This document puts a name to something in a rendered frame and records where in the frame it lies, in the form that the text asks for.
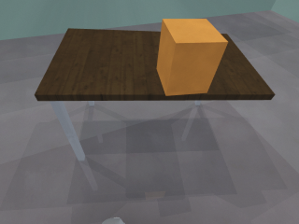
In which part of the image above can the carton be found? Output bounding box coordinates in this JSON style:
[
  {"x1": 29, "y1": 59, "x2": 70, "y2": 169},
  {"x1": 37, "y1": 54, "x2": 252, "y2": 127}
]
[{"x1": 156, "y1": 19, "x2": 228, "y2": 96}]

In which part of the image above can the table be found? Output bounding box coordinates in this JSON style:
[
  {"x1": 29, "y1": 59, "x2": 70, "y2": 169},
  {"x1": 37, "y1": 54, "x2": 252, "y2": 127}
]
[{"x1": 35, "y1": 28, "x2": 275, "y2": 161}]

